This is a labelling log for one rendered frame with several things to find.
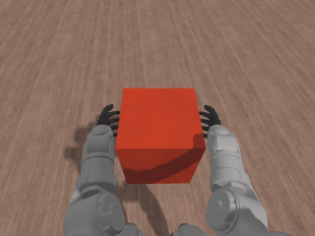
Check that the right robot shin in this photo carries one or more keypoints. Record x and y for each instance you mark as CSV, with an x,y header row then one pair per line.
x,y
184,223

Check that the robot right forearm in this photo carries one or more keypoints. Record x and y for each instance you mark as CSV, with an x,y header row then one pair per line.
x,y
227,171

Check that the right robot hand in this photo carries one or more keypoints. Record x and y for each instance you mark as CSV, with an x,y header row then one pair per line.
x,y
213,116

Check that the carton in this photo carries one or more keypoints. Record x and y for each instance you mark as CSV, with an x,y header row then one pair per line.
x,y
160,138

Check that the robot right upper arm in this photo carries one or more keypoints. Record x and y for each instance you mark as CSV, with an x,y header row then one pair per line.
x,y
230,213

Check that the left robot hand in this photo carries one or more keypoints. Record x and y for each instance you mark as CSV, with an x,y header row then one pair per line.
x,y
104,115

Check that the robot left upper arm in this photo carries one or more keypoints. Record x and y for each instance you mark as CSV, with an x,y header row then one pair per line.
x,y
98,215

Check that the robot left forearm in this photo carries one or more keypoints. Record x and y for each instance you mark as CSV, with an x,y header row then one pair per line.
x,y
97,165

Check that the right robot thigh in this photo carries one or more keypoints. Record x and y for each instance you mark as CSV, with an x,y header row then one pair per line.
x,y
189,230

